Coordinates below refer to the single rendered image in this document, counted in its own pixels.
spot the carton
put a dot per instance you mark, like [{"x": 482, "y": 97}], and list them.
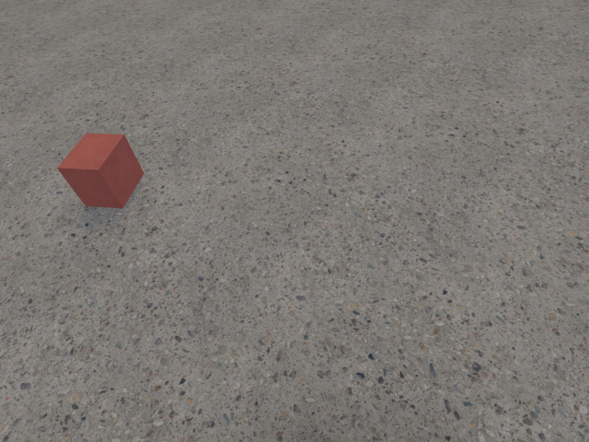
[{"x": 103, "y": 170}]

